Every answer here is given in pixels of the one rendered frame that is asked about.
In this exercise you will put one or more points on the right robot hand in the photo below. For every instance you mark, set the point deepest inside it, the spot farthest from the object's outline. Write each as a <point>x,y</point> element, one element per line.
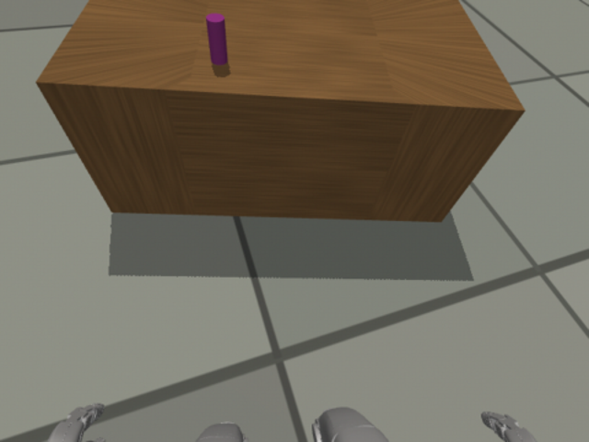
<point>506,427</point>

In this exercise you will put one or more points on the left robot hand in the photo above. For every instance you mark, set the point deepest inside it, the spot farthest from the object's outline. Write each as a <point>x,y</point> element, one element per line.
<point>78,421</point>

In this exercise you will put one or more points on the can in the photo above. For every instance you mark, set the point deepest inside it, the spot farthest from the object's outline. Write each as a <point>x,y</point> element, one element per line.
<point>217,40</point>

